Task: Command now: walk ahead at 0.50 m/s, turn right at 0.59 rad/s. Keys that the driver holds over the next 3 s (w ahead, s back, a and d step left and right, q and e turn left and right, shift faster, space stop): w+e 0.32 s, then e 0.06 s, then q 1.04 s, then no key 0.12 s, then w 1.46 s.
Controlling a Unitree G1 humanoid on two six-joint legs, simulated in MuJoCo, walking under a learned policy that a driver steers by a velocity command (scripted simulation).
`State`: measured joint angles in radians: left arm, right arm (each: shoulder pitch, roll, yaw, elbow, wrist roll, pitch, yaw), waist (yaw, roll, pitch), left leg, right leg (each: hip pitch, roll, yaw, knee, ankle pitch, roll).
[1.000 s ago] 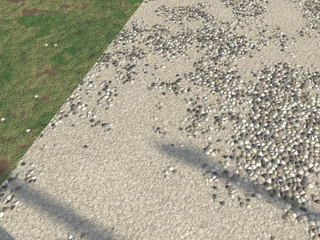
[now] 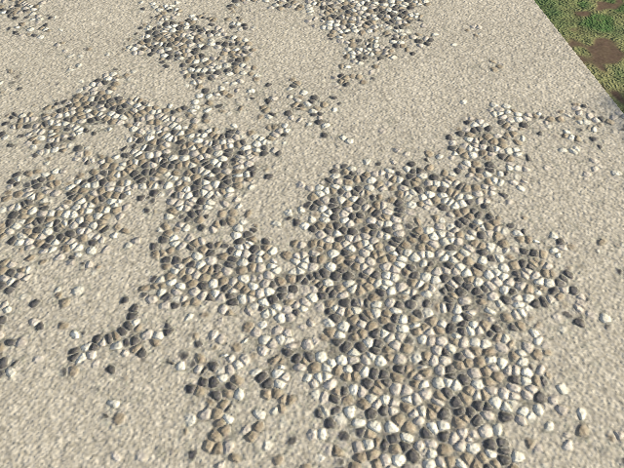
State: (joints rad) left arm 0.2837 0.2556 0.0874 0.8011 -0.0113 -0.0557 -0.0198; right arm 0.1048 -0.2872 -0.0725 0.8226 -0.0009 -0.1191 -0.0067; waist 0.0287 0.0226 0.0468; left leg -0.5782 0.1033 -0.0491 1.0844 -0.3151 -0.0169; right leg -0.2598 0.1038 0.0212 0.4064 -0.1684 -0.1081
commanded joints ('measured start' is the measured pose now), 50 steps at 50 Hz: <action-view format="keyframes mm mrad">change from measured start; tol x32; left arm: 1 -31 172 39 -84 -5 -24 25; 50 -211 186 34 -134 -6 55 66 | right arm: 1 -12 -70 -18 -66 -17 10 -6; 50 142 -98 -26 -127 12 164 31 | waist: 1 -36 -39 -70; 13 -38 -159 -84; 16 -87 338 -418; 36 0 -300 -281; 50 -69 -175 -164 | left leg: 1 -50 5 -3 -168 140 -35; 13 249 -110 5 -661 261 39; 16 973 334 -723 -746 -46 289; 26 352 98 -34 -791 872 242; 33 347 54 -122 -663 449 148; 36 -15 -130 40 -196 -385 -8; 40 -47 -52 1 71 -222 -61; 50 299 -87 136 -474 84 21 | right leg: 1 42 -255 265 -196 269 -188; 12 144 -253 382 -8 111 -84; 18 -535 -114 143 939 -327 100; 32 -12 -85 -2 65 115 109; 35 359 -431 251 64 704 -67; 50 35 -413 -15 11 187 -47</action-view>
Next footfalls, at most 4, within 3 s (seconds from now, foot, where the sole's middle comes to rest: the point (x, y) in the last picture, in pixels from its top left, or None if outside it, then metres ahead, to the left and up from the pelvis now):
0.28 left None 0.36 0.13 -0.78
0.68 right None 0.40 -0.13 -0.78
1.04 left None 0.40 0.14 -0.78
1.52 right None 0.44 -0.08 -0.78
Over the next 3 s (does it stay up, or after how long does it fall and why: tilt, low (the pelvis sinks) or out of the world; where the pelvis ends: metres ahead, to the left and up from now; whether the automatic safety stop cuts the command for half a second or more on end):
stays up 0.95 0.27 -0.01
